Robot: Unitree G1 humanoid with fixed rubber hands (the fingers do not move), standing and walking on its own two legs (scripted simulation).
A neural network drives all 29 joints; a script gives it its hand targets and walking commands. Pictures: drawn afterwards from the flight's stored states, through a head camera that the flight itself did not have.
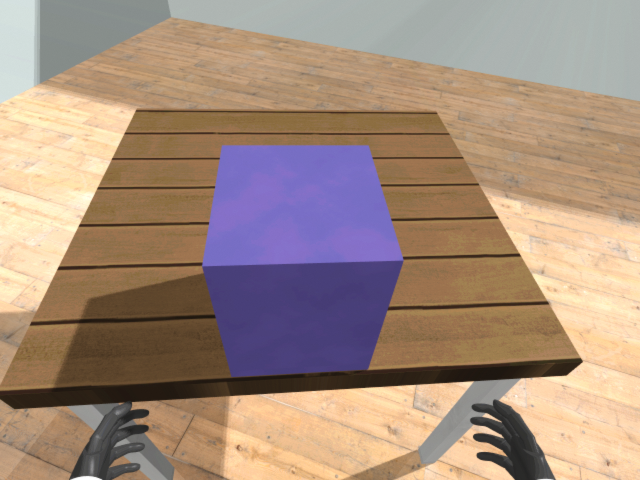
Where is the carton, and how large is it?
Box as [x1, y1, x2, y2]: [202, 145, 403, 376]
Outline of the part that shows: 222,145 202,267 231,376 367,369 403,260 368,145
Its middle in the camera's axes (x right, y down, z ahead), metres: -0.03 +0.03 +0.54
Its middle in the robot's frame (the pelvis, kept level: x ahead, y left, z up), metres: +0.40 +0.04 +0.06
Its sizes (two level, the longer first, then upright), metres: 0.210 0.200 0.250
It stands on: a table, 0.71 m high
